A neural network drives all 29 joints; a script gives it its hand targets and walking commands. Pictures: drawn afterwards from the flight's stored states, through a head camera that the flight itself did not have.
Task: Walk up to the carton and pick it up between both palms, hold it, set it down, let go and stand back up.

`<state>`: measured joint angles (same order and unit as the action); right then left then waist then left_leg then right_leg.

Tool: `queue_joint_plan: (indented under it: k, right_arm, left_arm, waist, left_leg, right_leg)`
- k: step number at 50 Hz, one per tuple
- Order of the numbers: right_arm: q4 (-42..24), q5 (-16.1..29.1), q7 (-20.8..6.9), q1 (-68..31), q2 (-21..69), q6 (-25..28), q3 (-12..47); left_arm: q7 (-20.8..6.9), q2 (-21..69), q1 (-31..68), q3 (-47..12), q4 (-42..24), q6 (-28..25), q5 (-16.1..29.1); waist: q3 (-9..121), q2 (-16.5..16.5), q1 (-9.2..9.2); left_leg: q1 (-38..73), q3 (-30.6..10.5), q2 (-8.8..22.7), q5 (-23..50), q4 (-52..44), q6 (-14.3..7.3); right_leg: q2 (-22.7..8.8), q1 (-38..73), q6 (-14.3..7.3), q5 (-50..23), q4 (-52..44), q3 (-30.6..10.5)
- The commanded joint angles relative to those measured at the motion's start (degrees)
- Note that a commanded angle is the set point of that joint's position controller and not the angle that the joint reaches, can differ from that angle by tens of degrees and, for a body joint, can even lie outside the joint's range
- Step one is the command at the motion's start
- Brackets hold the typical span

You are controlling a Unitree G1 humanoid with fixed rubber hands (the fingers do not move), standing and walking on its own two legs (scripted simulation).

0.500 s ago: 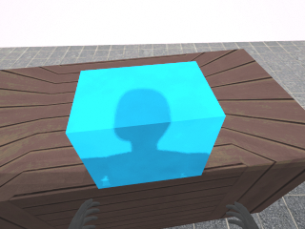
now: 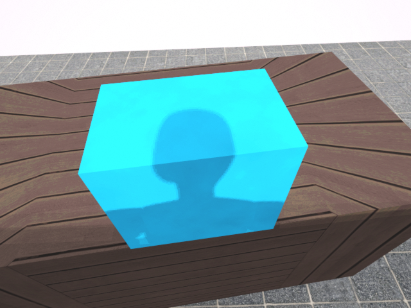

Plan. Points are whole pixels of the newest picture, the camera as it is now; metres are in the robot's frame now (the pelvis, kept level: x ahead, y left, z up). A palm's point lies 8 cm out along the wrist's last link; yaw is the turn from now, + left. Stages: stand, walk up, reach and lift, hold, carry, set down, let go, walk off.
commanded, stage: stand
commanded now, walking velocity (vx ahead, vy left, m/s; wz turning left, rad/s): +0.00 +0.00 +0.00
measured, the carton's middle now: (194, 162) +0.38 +0.05 +0.08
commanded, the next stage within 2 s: walk up in 1.72 s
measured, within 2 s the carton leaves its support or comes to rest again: neither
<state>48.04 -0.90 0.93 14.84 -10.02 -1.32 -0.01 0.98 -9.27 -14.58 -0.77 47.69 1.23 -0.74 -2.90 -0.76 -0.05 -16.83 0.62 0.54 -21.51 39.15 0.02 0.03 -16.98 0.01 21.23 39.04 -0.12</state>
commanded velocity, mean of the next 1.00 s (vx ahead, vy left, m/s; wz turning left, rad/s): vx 0.00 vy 0.00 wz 0.00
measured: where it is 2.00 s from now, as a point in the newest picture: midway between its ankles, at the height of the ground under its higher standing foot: outside the picture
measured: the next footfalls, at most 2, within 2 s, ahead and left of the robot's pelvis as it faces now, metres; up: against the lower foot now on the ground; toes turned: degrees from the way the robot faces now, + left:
none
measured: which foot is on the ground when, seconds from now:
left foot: down 0.00-1.00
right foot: down 0.00-1.00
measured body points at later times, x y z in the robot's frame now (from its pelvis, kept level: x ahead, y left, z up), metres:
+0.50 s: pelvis +0.01 +0.00 +0.01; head +0.03 -0.01 +0.46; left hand +0.04 +0.21 -0.14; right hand +0.02 -0.22 -0.15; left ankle -0.01 +0.12 -0.72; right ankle +0.00 -0.12 -0.72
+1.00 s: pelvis +0.03 +0.00 +0.02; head +0.04 -0.01 +0.47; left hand +0.01 +0.20 -0.15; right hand +0.01 -0.20 -0.15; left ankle -0.01 +0.12 -0.72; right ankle +0.00 -0.12 -0.72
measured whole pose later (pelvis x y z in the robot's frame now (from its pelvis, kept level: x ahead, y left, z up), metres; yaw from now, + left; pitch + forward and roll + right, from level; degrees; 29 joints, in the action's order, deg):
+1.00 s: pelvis +0.03 +0.00 +0.02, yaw +0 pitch -2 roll +0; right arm 68.4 -0.6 2.7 15.6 -5.5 0.2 -0.1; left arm 2.8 -5.5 -14.9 -0.7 68.4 -0.2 -0.5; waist -3.5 -0.7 -0.3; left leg -6.9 0.9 0.6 -17.9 27.2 0.5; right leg 0.1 -7.7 -0.2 18.0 28.2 -0.4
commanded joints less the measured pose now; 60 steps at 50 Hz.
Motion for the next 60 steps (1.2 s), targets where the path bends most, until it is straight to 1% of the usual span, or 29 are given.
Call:
queue_joint_plan:
  k: [1, 2, 5, 8, 9, 10, 11, 13, 15, 18, 19, 24, 26, 27, 30, 34, 37, 38, 42, 44, 46, 47, 49, 50, 51, 53, 55, 58, 60]
  right_arm:
    - [-1.8, -0.2, 0.8, 1.1, -7.4, 1.4, -2.3]
    - [-1.6, 0.2, 0.8, 0.6, -7.0, 1.3, -2.3]
    - [0.8, 0.1, 0.7, 2.5, -5.9, 0.8, -2.3]
    - [2.5, 0.0, 1.0, 0.9, -7.1, 1.1, -2.7]
    - [3.6, 0.0, 1.2, 1.9, -4.9, 1.1, -2.3]
    - [4.8, 0.0, 1.0, 1.1, -5.2, 0.8, -2.1]
    - [4.8, -0.1, 1.2, 0.2, -6.5, 1.1, -2.4]
    - [8.0, 0.3, 1.1, 4.2, -5.6, 1.1, -2.2]
    - [8.6, 0.2, 1.1, 1.9, -3.1, 1.4, -1.4]
    - [10.1, 0.2, 1.1, 1.6, -6.3, 2.0, -2.4]
    - [11.6, 0.4, 1.2, 3.2, -5.0, 2.1, -1.8]
    - [14.3, 0.3, 1.0, 3.9, -3.2, 1.8, -1.6]
    - [14.7, 0.2, 1.5, 2.7, -2.6, 1.6, -1.4]
    - [15.2, 0.3, 1.3, 3.7, -4.1, 1.6, -1.9]
    - [17.0, 0.0, 1.6, 5.2, -2.1, 1.5, -1.1]
    - [17.7, 0.6, 1.3, 5.3, -2.3, 2.2, -1.3]
    - [18.2, 0.5, 1.9, 5.2, -2.1, 1.8, -1.2]
    - [18.9, 0.2, 1.8, 5.5, -0.3, 1.7, -0.5]
    - [19.3, 0.2, 2.0, 5.8, -1.0, 1.6, -0.6]
    - [19.4, 0.2, 2.0, 6.7, 0.0, 2.1, -0.4]
    - [19.4, 0.6, 1.7, 5.6, 0.1, 2.3, -0.8]
    - [19.4, 0.3, 2.1, 4.4, -0.1, 2.1, -0.6]
    - [20.0, 0.6, 2.0, 6.2, -0.9, 1.8, -0.9]
    - [19.7, 0.1, 2.0, 5.5, 0.5, 1.9, -0.4]
    - [19.5, 0.2, 1.7, 5.1, -0.5, 1.9, -0.7]
    - [19.9, 0.1, 2.1, 4.6, 0.6, 1.6, -0.5]
    - [20.1, 0.2, 2.2, 6.8, -0.2, 1.7, -0.9]
    - [20.2, 0.5, 2.6, 5.8, -1.1, 1.8, -0.8]
    - [20.9, 0.3, 2.1, 7.5, -0.3, 1.6, -0.7]
  left_arm:
    - [0.9, -5.9, -1.0, 1.9, -2.4, -1.1, 0.4]
    - [0.8, -6.1, -1.4, 1.9, -1.0, -1.0, 0.0]
    - [0.8, -6.3, -0.3, 1.7, 0.6, -1.5, 0.0]
    - [1.1, -7.1, -0.6, 1.8, 2.4, -1.6, -0.1]
    - [1.0, -7.2, -1.2, 2.2, 3.7, -1.6, -0.4]
    - [1.0, -6.4, -1.6, 2.1, 4.0, -1.6, -0.1]
    - [0.8, -7.5, -1.4, 2.1, 4.8, -1.7, -0.1]
    - [1.1, -6.5, -1.9, 1.6, 6.7, -1.7, 0.1]
    - [1.4, -6.3, -2.3, 1.8, 7.3, -1.8, 0.4]
    - [1.2, -6.7, -0.4, 1.6, 8.5, -2.3, 0.2]
    - [1.4, -4.6, -1.8, 1.3, 10.1, -2.2, 0.1]
    - [1.7, -4.5, -2.9, 0.9, 13.5, -2.0, 0.1]
    - [1.6, -3.2, -3.2, 0.8, 13.9, -2.1, 0.2]
    - [1.5, -2.4, -2.5, 0.1, 14.8, -2.0, 0.1]
    - [1.9, -4.6, -2.9, 1.2, 15.3, -2.0, 0.1]
    - [1.9, -2.5, -3.1, 0.5, 17.3, -2.0, 0.3]
    - [2.0, -2.1, -4.0, 0.3, 18.1, -1.9, 0.3]
    - [1.8, -2.4, -3.4, 0.9, 18.3, -1.9, 0.1]
    - [2.0, -1.9, -4.3, 0.9, 18.9, -1.9, 0.1]
    - [2.1, -1.4, -5.4, 0.8, 19.7, -2.0, 0.1]
    - [2.0, -0.7, -5.4, 0.5, 20.3, -1.6, 0.1]
    - [1.9, -1.2, -4.7, 0.9, 19.8, -1.9, 0.3]
    - [2.0, -0.5, -4.2, 0.3, 19.9, -2.1, 0.5]
    - [1.9, -1.8, -4.6, 0.8, 20.3, -2.0, 0.5]
    - [1.9, -2.3, -3.5, 0.9, 20.1, -2.0, 0.0]
    - [2.0, -2.5, -5.1, 1.3, 20.4, -1.8, 0.0]
    - [2.1, -0.4, -5.5, 0.3, 20.8, -1.9, -0.1]
    - [2.2, -1.7, -6.9, 0.8, 20.9, -1.9, 0.1]
    - [2.3, 0.0, -5.8, 0.2, 20.7, -1.7, 0.0]
  waist:
    - [2.6, -0.2, -0.2]
    - [2.2, 2.8, -0.56]
    - [2.7, 4.0, 0.77]
    - [1.1, -1.1, 0.21]
    - [0.9, 0.8, 0.18]
    - [0.2, -0.9, -0.7]
    - [1.0, 4.1, -0.72]
    - [0.4, -0.4, 0.82]
    - [1.2, -1.2, -0.1]
    - [1.2, 2.9, -0.04]
    - [0.6, 0.5, -0.06]
    - [-0.9, 2.1, 0.34]
    - [-0.5, 0.0, -0.2]
    - [-1.3, 1.8, 0.81]
    - [-1.8, 0.1, 0.12]
    - [-2.0, 1.5, 0.86]
    - [-2.1, -0.9, 0.18]
    - [-2.0, 1.2, 0.12]
    - [-1.4, 2.1, -0.47]
    - [-1.2, 2.1, -0.48]
    - [-2.1, -0.8, 0.22]
    - [-2.7, 0.8, -1.11]
    - [-2.0, 1.9, 0.28]
    - [-2.2, 2.7, -0.25]
    - [-1.8, 1.7, 0.41]
    - [-3.6, -0.9, -0.76]
    - [-3.0, 1.5, -0.08]
    - [-2.8, 0.5, -0.95]
    - [-4.1, 2.3, 0.27]
  left_leg:
    - [1.0, -4.2, 2.9, 11.4, -10.3, -2.9]
    - [0.0, -4.7, 3.3, 11.9, -10.5, -3.1]
    - [3.8, -2.4, 2.1, 11.1, -10.5, -2.1]
    - [2.8, -4.5, 3.3, 12.1, -12.5, -2.9]
    - [2.5, -5.0, 3.8, 10.7, -13.3, -3.1]
    - [1.0, -4.5, 3.5, 9.9, -13.5, -2.7]
    - [1.8, -5.0, 4.0, 11.8, -13.5, -2.9]
    - [4.5, -3.4, 2.9, 12.9, -13.8, -1.8]
    - [5.2, -3.7, 3.8, 14.8, -13.9, -2.5]
    - [6.0, -3.5, 4.0, 17.9, -14.4, -2.2]
    - [5.7, -3.4, 4.0, 18.1, -14.7, -2.1]
    - [6.9, -3.3, 4.0, 16.7, -14.4, -1.7]
    - [6.9, -3.3, 4.1, 17.1, -14.0, -1.6]
    - [6.8, -3.3, 4.2, 15.4, -14.8, -1.9]
    - [5.5, -2.8, 4.0, 18.0, -15.2, -1.3]
    - [8.3, -3.1, 4.2, 19.5, -15.2, -1.7]
    - [7.7, -2.7, 3.7, 19.1, -16.3, -1.2]
    - [8.4, -3.3, 4.2, 20.1, -16.3, -1.2]
    - [8.6, -3.1, 4.4, 19.1, -16.6, -1.5]
    - [7.8, -3.6, 4.8, 22.5, -15.8, -1.7]
    - [8.7, -2.7, 4.2, 19.6, -16.6, -1.5]
    - [8.1, -3.1, 4.6, 21.5, -17.1, -1.5]
    - [8.6, -3.0, 4.0, 20.0, -16.6, -1.5]
    - [9.3, -3.3, 4.7, 21.5, -17.0, -2.0]
    - [10.0, -2.6, 4.5, 22.1, -16.9, -1.4]
    - [8.7, -2.5, 4.4, 22.0, -17.2, -1.2]
    - [6.9, -2.8, 4.0, 20.1, -17.2, -1.2]
    - [9.3, -2.7, 4.3, 19.4, -17.6, -1.4]
    - [7.9, -2.9, 4.6, 18.0, -17.9, -0.9]
  right_leg:
    - [-2.6, 1.3, -2.1, -15.1, -8.5, -3.8]
    - [-2.8, 1.6, -2.5, -14.7, -9.6, -3.7]
    - [-4.3, -0.1, -2.7, -10.8, -12.6, -5.8]
    - [-2.7, 1.1, -2.6, -12.7, -11.9, -4.2]
    - [-3.2, 1.8, -2.5, -12.0, -12.8, -4.4]
    - [-2.9, 2.9, -2.5, -12.2, -12.4, -4.1]
    - [-3.2, 4.4, -2.3, -14.9, -12.7, -4.1]
    - [-4.5, 2.7, -2.8, -13.8, -14.6, -5.7]
    - [-3.7, 3.8, -2.8, -16.3, -13.8, -5.0]
    - [-4.1, 4.9, -2.8, -19.3, -13.9, -4.6]
    - [-4.2, 5.8, -2.8, -18.8, -13.8, -4.4]
    - [-4.2, 4.6, -2.4, -17.8, -15.1, -4.5]
    - [-4.0, 5.3, -2.5, -18.5, -15.2, -4.3]
    - [-4.0, 4.3, -2.2, -17.9, -15.8, -4.3]
    - [-4.6, 7.7, -2.5, -21.0, -15.3, -4.7]
    - [-4.3, 5.7, -2.3, -21.3, -15.5, -4.7]
    - [-3.8, 6.8, -2.0, -19.2, -15.7, -4.2]
    - [-3.9, 6.3, -2.1, -19.4, -15.5, -3.6]
    - [-4.8, 7.6, -2.5, -21.4, -15.5, -4.0]
    - [-4.9, 9.3, -2.2, -24.0, -16.1, -4.3]
    - [-5.0, 7.0, -2.4, -23.9, -15.3, -4.7]
    - [-4.4, 6.7, -2.4, -20.2, -15.8, -4.1]
    - [-4.3, 7.2, -1.8, -21.5, -16.0, -4.3]
    - [-4.5, 5.8, -1.8, -22.8, -15.7, -3.6]
    - [-4.3, 6.4, -1.7, -22.2, -15.6, -3.9]
    - [-4.5, 6.3, -1.9, -21.1, -16.1, -4.0]
    - [-5.1, 8.4, -1.6, -22.5, -16.7, -4.4]
    - [-4.7, 6.8, -2.0, -21.1, -16.6, -4.3]
    - [-4.4, 6.5, -1.4, -19.6, -17.3, -4.2]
